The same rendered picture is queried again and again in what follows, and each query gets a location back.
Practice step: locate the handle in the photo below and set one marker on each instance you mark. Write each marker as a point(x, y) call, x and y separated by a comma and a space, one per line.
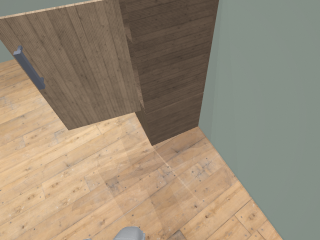
point(21, 58)

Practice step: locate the cupboard door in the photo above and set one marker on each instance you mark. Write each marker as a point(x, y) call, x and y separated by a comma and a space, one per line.
point(82, 53)

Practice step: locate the left robot thigh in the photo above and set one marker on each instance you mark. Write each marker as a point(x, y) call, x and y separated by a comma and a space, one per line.
point(130, 233)

